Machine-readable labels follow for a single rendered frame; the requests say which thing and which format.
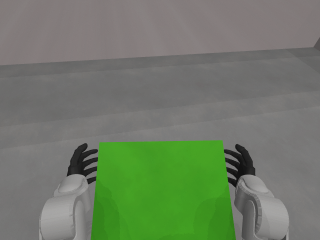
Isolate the carton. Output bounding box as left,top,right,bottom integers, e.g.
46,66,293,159
91,140,236,240

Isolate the robot right forearm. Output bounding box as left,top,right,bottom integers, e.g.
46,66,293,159
234,174,289,240

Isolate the robot left hand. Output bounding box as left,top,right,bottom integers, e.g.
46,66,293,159
67,143,98,185

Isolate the robot left forearm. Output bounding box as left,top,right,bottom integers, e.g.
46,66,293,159
38,174,92,240

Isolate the robot right hand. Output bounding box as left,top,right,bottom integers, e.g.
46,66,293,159
224,144,256,188

